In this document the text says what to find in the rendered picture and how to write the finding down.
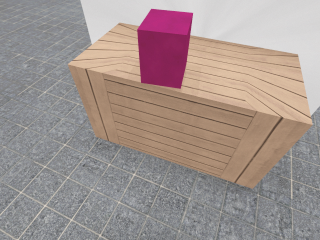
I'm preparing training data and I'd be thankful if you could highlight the pedestal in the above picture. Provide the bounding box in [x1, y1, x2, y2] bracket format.
[67, 22, 313, 189]

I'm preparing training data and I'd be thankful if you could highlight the carton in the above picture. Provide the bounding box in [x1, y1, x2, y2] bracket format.
[137, 9, 193, 89]

